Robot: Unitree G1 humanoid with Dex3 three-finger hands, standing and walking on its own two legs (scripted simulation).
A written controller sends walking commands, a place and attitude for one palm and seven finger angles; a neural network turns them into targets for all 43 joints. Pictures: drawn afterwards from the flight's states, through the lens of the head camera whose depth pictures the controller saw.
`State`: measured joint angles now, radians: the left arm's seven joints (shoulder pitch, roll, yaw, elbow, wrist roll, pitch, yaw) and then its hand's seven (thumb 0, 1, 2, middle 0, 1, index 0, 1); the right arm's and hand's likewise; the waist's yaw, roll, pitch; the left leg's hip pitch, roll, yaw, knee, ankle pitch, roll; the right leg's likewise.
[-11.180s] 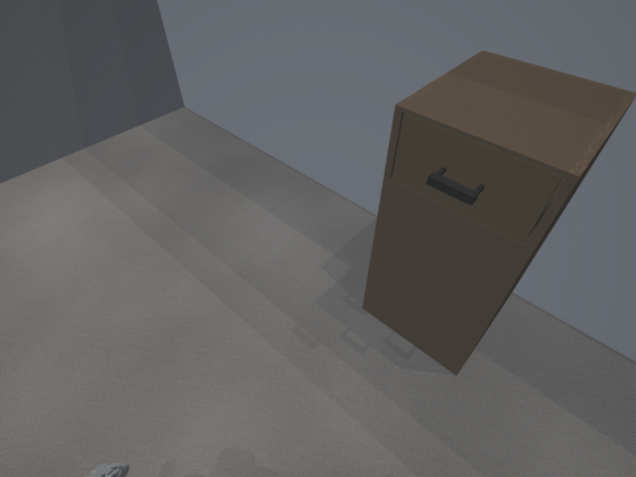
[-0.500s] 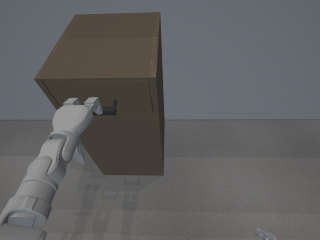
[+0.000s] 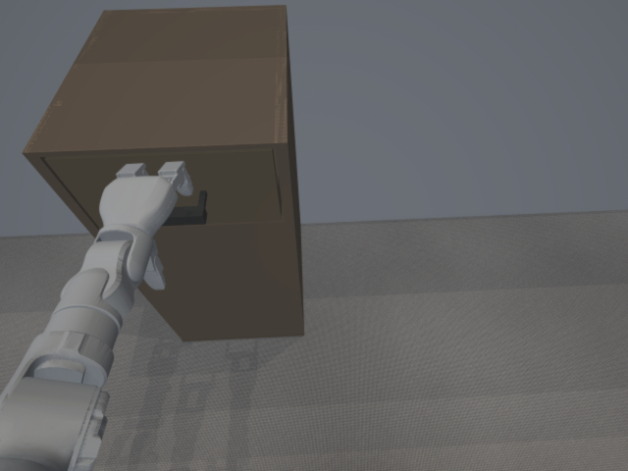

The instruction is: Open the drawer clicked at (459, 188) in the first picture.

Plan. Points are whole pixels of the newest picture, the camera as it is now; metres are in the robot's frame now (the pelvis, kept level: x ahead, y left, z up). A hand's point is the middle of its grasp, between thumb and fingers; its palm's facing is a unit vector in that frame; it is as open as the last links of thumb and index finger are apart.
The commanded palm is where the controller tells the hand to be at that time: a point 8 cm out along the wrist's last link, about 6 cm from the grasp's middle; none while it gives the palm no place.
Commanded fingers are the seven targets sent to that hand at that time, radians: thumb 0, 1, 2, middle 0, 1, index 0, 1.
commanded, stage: move the hooked fingers above the handle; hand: left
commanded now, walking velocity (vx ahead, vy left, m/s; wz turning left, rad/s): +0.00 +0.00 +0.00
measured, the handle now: (174, 206) +0.52 +0.25 -0.03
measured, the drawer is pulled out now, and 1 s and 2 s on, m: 0.00 0.00 0.00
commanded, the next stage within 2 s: none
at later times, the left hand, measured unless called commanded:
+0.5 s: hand (172, 206) +0.48 +0.22 +0.02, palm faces -0.04 -0.03 -1.00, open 13.7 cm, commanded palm +0.47 +0.23 +0.08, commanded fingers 0.00 -0.50 0.30 -0.30 -1.20 -0.30 -1.20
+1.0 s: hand (171, 206) +0.48 +0.23 +0.02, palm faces -0.05 -0.02 -1.00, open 13.7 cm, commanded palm +0.48 +0.25 +0.07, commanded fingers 0.00 -0.50 0.30 -0.30 -1.20 -0.30 -1.20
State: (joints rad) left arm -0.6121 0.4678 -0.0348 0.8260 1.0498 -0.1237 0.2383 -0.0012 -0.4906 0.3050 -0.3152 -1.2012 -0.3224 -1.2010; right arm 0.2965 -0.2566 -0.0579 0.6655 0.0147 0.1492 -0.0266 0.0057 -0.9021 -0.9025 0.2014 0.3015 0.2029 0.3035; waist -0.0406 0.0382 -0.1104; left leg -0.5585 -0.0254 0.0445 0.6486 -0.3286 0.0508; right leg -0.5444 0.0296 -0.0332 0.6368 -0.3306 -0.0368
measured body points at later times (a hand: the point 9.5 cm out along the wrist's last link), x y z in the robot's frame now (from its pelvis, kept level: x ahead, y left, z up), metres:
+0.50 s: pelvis -0.01 +0.01 -0.01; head +0.09 +0.00 +0.43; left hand +0.47 +0.22 +0.08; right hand -0.01 -0.27 -0.14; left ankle -0.01 +0.09 -0.72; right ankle -0.02 -0.10 -0.72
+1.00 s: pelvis -0.03 +0.00 -0.02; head +0.08 +0.00 +0.42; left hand +0.47 +0.23 +0.08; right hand -0.03 -0.28 -0.14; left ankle -0.01 +0.09 -0.72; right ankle -0.02 -0.10 -0.72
